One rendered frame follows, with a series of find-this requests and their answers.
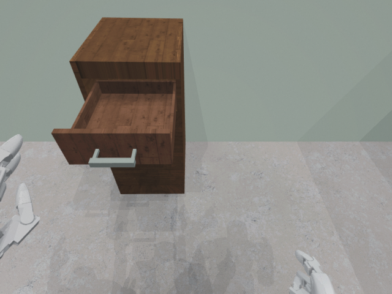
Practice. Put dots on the right robot hand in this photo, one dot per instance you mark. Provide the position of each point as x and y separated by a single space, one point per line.
318 283

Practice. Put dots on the handle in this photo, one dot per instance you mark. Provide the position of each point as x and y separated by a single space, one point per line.
112 162

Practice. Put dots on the cabinet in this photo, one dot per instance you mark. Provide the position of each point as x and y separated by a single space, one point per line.
139 49

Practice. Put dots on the left robot hand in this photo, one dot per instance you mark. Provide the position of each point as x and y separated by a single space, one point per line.
18 227

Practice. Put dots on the drawer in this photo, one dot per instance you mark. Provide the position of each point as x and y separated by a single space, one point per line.
119 116

